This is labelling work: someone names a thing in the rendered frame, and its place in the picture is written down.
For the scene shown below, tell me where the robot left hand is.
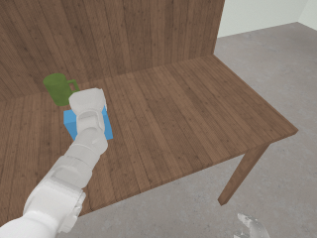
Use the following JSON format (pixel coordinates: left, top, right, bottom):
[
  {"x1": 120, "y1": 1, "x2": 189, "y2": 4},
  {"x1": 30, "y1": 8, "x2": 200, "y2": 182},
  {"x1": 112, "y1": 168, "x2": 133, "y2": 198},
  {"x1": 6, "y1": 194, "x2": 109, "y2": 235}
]
[{"x1": 68, "y1": 87, "x2": 107, "y2": 115}]

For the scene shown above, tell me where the sponge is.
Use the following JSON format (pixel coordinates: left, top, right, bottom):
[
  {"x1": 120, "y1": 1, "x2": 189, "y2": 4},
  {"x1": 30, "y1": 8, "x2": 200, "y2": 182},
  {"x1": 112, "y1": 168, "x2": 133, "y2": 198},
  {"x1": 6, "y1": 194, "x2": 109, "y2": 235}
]
[{"x1": 63, "y1": 105, "x2": 113, "y2": 141}]

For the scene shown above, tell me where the robot right hand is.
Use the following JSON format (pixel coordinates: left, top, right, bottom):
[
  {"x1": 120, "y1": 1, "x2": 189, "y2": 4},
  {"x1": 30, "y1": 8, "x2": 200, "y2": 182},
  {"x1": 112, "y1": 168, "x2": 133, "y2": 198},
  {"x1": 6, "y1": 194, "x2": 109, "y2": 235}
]
[{"x1": 234, "y1": 212, "x2": 269, "y2": 238}]

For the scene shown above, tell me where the robot left upper arm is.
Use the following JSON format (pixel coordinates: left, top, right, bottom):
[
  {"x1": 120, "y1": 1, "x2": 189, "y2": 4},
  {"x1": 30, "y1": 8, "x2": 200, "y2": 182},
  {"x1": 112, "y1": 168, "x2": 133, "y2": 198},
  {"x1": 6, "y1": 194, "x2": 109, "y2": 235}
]
[{"x1": 0, "y1": 176, "x2": 86, "y2": 238}]

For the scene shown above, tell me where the table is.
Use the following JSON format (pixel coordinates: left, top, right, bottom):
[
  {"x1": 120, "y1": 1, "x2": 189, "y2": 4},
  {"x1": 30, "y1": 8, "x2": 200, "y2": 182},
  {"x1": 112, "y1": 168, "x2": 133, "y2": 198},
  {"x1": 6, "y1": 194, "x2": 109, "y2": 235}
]
[{"x1": 0, "y1": 0, "x2": 298, "y2": 227}]

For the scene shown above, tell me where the left robot forearm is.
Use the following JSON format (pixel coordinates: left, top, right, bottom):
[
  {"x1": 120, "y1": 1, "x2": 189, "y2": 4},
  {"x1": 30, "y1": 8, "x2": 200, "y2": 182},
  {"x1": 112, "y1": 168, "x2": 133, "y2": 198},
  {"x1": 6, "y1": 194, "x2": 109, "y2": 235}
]
[{"x1": 23, "y1": 108, "x2": 108, "y2": 216}]

